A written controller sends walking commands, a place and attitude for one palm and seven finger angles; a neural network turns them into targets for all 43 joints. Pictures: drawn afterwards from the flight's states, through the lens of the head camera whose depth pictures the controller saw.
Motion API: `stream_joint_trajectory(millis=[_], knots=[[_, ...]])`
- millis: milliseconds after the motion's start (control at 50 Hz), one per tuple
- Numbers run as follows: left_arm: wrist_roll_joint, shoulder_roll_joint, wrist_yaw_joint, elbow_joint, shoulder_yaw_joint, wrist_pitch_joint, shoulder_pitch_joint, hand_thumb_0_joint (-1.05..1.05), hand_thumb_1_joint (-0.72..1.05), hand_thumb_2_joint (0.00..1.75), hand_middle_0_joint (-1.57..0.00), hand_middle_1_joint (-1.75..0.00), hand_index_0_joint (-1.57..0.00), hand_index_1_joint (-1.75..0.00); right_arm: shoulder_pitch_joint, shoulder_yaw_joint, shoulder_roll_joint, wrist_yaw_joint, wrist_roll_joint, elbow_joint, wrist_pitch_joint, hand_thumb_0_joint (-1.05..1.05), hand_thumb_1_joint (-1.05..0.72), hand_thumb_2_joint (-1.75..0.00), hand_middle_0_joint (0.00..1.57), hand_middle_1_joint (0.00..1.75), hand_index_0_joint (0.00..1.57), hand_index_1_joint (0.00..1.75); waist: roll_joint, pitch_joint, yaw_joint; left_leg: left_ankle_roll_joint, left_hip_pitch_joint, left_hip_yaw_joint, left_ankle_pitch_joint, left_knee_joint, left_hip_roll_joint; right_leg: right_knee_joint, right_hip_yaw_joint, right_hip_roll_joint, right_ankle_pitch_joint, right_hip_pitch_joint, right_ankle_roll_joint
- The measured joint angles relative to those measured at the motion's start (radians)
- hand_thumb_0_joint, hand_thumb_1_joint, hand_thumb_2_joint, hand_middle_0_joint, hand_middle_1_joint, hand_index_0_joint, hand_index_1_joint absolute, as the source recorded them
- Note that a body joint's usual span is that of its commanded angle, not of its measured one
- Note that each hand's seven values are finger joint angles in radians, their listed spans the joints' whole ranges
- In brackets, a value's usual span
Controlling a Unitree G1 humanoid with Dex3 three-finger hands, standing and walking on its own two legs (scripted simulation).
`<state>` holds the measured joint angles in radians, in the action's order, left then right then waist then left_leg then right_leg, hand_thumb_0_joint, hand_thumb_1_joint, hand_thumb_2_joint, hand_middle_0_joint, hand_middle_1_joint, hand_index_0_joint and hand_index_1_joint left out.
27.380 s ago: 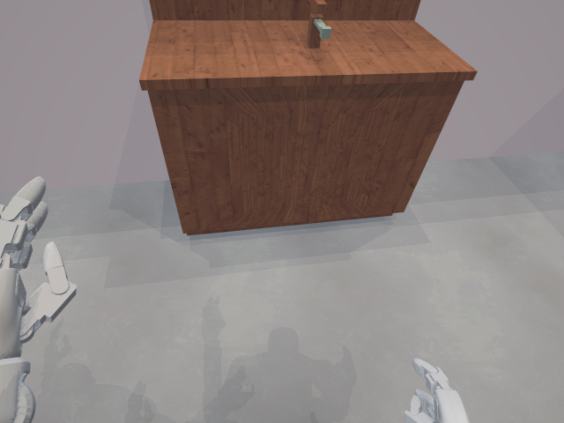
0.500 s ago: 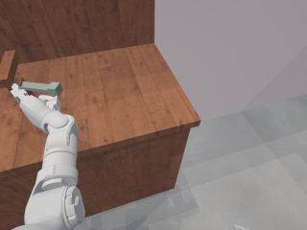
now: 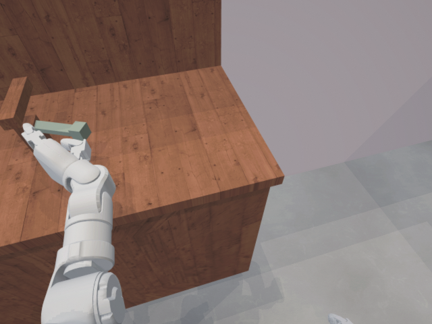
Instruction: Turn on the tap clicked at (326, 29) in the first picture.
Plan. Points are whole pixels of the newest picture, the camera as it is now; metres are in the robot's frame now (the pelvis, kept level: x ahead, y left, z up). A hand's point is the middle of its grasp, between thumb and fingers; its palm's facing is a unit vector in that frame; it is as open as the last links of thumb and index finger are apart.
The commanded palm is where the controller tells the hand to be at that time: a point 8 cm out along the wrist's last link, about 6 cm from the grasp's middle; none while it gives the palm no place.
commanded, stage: lift the hand up off the lever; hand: left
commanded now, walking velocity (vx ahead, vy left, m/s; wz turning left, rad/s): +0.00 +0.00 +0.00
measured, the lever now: (80, 131) +0.45 +0.30 +0.11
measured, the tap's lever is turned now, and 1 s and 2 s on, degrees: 64 64 64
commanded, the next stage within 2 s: draw the hand back beside the body in 1.50 s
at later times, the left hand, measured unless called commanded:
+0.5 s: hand (70, 138) +0.38 +0.27 +0.16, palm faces +0.86 -0.51 -0.07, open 7.8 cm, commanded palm +0.35 +0.28 +0.16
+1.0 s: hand (68, 124) +0.39 +0.27 +0.18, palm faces +0.83 -0.56 -0.03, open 7.8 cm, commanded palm +0.34 +0.28 +0.18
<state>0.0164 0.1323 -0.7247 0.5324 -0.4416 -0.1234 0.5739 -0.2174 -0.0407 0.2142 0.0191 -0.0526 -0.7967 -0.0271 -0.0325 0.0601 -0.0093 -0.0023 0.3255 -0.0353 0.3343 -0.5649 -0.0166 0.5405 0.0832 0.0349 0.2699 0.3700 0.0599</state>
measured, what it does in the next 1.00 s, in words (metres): stands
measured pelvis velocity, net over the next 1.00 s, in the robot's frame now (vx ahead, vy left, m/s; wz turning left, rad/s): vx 0.01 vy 0.00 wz -0.02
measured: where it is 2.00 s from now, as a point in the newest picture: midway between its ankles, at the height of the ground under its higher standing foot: outside the picture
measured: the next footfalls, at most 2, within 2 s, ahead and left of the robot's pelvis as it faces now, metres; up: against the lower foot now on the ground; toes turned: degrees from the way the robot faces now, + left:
none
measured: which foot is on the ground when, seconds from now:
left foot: down 0.00-1.00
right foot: down 0.00-1.00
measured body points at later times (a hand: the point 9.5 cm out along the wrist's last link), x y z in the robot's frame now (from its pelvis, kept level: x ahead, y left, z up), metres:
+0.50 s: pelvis -0.01 -0.02 +0.01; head +0.00 -0.03 +0.46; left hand +0.33 +0.29 +0.17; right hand +0.16 -0.26 -0.11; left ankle -0.03 +0.12 -0.73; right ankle +0.00 -0.08 -0.73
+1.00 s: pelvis +0.01 +0.00 +0.01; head +0.01 -0.02 +0.46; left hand +0.35 +0.30 +0.18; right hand +0.14 -0.24 -0.11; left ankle -0.03 +0.12 -0.73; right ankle +0.00 -0.08 -0.73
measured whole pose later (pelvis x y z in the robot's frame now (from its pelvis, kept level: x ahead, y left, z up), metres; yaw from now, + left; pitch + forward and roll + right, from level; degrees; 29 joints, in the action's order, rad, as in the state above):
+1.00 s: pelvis +0.01 +0.00 +0.01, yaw -1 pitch +1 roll +0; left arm 0.00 0.15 -0.69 0.32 -0.40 -0.31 0.54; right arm -0.18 -0.03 0.22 0.05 -0.01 -0.80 -0.01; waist -0.04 0.04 0.03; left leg 0.00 0.16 -0.02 0.28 -0.42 -0.01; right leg 0.42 0.06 0.04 0.23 0.22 0.06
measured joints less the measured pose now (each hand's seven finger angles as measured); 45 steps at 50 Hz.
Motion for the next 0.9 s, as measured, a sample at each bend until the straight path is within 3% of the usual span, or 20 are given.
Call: stream_joint_trajectory(millis=[140,220,320,460,540,740,900], knots=[[0.019,0.006,0.002,-0.102,0.04,-0.017,-0.012,0.02,0.9,0.9,-0.15,-0.15,-0.15,-0.15,0.02,-0.001,0.0,0.013,0.01,0.002,0.008,0.01,-0.91,-0.9,0.2,0.3,0.2,0.3,-0.009,0.004,0.01,0.006,-0.046,0.0,-0.009,0.032,0.005,-0.021,-0.001,0.005,-0.004,-0.04,0.006],[-0.003,0.028,0.03,-0.086,0.066,-0.087,0.003,0.02,0.9,0.9,-0.15,-0.15,-0.15,-0.15,0.03,0.011,0.006,0.024,0.034,0.005,0.024,0.01,-0.91,-0.9,0.2,0.3,0.2,0.3,-0.018,0.015,0.02,0.007,-0.084,-0.003,-0.026,0.069,0.004,-0.049,0.001,0.005,-0.013,-0.075,0.008],[-0.036,0.028,0.041,-0.051,0.051,-0.159,-0.004,0.02,0.9,0.9,-0.15,-0.15,-0.15,-0.15,0.054,0.029,0.01,0.037,0.057,0.014,0.03,0.01,-0.91,-0.9,0.2,0.3,0.2,0.3,-0.015,0.013,0.025,0.01,-0.118,-0.007,-0.051,0.113,0.008,-0.087,0.004,0.009,-0.034,-0.108,0.012],[0.011,0.023,0.001,-0.099,0.029,-0.104,-0.016,0.02,0.9,0.9,-0.15,-0.15,-0.15,-0.15,0.089,0.02,0.007,0.038,0.038,0.017,0.0,0.01,-0.91,-0.9,0.2,0.3,0.2,0.3,0.002,-0.019,0.032,0.018,-0.092,-0.009,-0.054,0.092,0.016,-0.082,0.008,0.016,-0.046,-0.089,0.021],[0.017,0.053,0.018,-0.077,0.055,-0.081,0.019,0.02,0.9,0.9,-0.15,-0.15,-0.15,-0.15,0.092,0.021,0.008,0.052,0.039,0.002,-0.005,0.0,-0.91,-0.9,0.2,0.3,0.2,0.3,-0.001,-0.031,0.032,0.017,-0.083,-0.016,-0.053,0.084,0.014,-0.08,0.015,0.014,-0.046,-0.085,0.021],[-0.034,0.048,0.039,-0.024,0.049,-0.145,0.071,0.02,0.9,0.9,-0.15,-0.15,-0.15,-0.15,0.043,0.024,0.01,0.053,0.047,-0.009,0.009,0.01,-0.91,-0.9,0.2,0.3,0.2,0.3,-0.018,-0.007,0.019,0.007,-0.103,-0.002,-0.061,0.124,0.006,-0.105,0.0,0.007,-0.05,-0.095,0.009],[-0.016,0.016,0.017,-0.139,0.022,-0.164,-0.008,0.02,0.9,0.9,-0.15,-0.15,-0.15,-0.15,0.024,0.012,0.003,0.033,0.042,0.0,0.018,0.01,-0.91,-0.9,0.2,0.3,0.2,0.3,-0.014,-0.008,0.025,0.0,-0.141,0.022,-0.053,0.141,0.005,-0.109,-0.025,0.008,-0.043,-0.119,0.002]])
